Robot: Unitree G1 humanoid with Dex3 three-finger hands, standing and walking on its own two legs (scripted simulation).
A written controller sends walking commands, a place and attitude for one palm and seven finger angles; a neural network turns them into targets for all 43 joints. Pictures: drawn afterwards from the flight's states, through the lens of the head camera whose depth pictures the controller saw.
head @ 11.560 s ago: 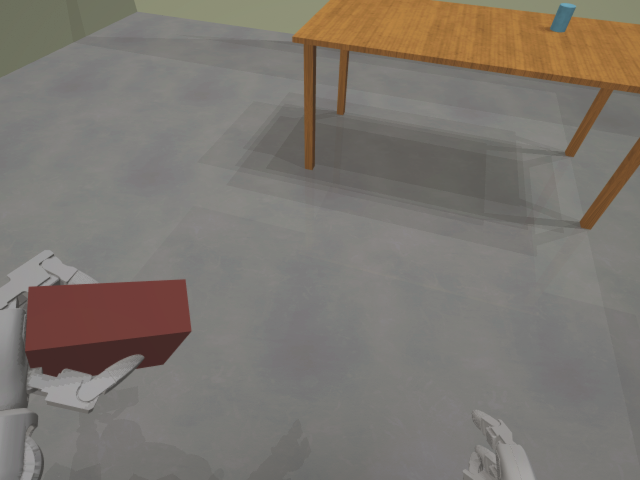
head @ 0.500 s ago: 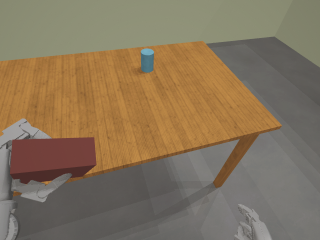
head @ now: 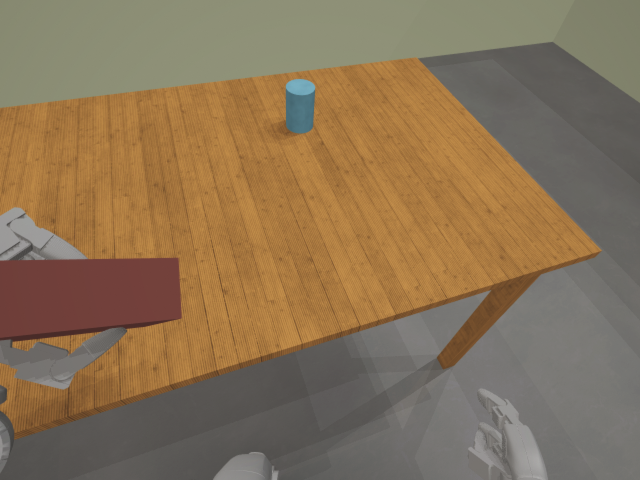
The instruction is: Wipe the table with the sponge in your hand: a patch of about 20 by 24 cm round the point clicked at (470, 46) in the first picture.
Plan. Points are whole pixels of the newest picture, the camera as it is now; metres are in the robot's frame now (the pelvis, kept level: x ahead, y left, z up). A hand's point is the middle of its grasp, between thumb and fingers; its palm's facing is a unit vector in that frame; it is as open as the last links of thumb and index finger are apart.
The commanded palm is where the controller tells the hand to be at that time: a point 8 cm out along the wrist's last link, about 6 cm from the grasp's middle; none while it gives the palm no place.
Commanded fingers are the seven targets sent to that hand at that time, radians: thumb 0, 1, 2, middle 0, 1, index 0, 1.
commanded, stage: come to a stop and stand still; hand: left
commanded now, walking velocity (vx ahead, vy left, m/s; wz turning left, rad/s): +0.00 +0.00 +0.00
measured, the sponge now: (113, 300) +0.23 +0.22 +0.16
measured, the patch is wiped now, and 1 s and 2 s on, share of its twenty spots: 0.00 0.00 0.00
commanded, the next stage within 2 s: look again from close up in 1.82 s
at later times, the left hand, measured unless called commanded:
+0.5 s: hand (56, 265) +0.24 +0.26 +0.19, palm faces +0.35 -0.86 -0.38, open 9.3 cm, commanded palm +0.19 +0.30 +0.20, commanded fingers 0.00 0.10 1.30 -1.20 -1.60 -1.20 -1.60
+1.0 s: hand (20, 298) +0.22 +0.28 +0.17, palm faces +0.32 -0.85 -0.43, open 9.3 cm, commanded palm +0.16 +0.31 +0.20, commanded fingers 0.00 0.10 1.30 -1.20 -1.60 -1.20 -1.60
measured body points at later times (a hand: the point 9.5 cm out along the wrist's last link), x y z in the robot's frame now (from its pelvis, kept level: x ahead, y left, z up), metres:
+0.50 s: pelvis +0.02 +0.02 +0.03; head +0.05 +0.04 +0.48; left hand +0.22 +0.30 +0.21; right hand +0.21 -0.21 -0.04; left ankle +0.06 +0.12 -0.71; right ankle +0.01 -0.10 -0.71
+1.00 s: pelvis +0.00 +0.03 +0.02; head +0.02 +0.06 +0.47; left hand +0.19 +0.33 +0.19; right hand +0.15 -0.19 -0.05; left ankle +0.06 +0.12 -0.71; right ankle +0.01 -0.10 -0.71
